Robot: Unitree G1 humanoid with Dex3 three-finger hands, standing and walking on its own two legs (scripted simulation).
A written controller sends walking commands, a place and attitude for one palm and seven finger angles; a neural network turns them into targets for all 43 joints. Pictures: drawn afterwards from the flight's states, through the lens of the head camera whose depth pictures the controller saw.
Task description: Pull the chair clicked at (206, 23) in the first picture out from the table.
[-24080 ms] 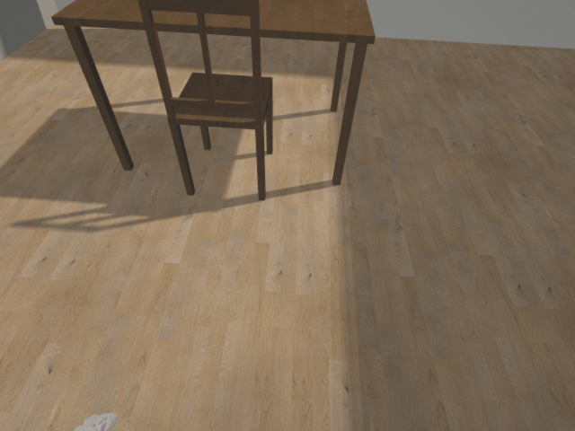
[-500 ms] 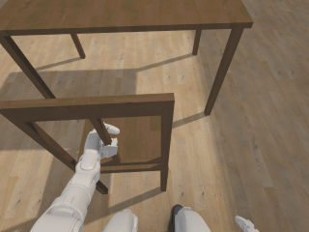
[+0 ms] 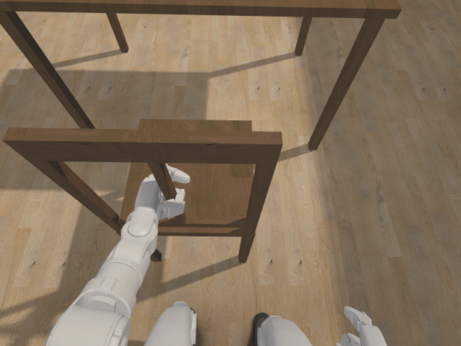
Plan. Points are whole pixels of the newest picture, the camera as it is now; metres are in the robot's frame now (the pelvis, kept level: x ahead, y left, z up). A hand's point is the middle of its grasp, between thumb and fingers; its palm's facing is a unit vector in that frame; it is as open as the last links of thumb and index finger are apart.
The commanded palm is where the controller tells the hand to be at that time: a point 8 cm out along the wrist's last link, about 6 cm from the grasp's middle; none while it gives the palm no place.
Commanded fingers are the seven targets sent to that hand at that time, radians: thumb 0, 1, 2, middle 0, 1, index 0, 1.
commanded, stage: step backward, pulling the chair out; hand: left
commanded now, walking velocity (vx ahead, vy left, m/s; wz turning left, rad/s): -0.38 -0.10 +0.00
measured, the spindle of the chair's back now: (171, 196) +0.38 +0.13 -0.09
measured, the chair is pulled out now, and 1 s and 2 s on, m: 0.42 0.59 0.59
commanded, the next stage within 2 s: stop walking, hand still on the chair in 0.50 s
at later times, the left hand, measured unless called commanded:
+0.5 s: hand (173, 242) +0.28 +0.11 -0.07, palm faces -0.07 -0.98 -0.18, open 5.2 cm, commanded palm +0.28 +0.16 -0.07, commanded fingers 0.00 0.90 0.90 -0.50 -1.45 -0.50 -1.45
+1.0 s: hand (179, 290) +0.20 +0.09 -0.06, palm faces -0.02 -0.98 -0.19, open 5.3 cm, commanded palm +0.19 +0.14 -0.05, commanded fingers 0.00 0.90 0.90 -0.50 -1.45 -0.50 -1.45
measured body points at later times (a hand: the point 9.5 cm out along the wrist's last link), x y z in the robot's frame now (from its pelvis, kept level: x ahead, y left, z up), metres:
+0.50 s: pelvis -0.06 +0.00 -0.01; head +0.00 +0.00 +0.44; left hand +0.28 +0.16 -0.05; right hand +0.04 -0.27 -0.13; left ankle -0.10 +0.13 -0.74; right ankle +0.03 -0.12 -0.73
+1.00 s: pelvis -0.11 -0.03 +0.00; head -0.08 -0.05 +0.45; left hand +0.20 +0.14 -0.05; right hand -0.03 -0.30 -0.13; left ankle -0.10 +0.13 -0.74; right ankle -0.06 -0.15 -0.74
